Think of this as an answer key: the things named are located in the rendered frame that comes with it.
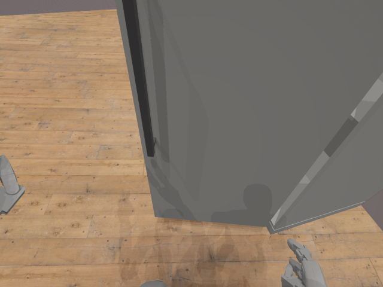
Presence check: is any fridge door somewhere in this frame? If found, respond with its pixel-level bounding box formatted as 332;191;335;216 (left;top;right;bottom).
115;0;383;227

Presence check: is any right robot hand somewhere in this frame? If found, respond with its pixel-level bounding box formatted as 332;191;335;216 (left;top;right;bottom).
281;238;327;287

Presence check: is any handle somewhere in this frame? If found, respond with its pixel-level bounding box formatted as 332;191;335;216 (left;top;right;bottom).
122;0;156;157

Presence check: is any left robot hand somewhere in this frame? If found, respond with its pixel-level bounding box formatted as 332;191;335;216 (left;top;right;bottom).
0;155;25;215

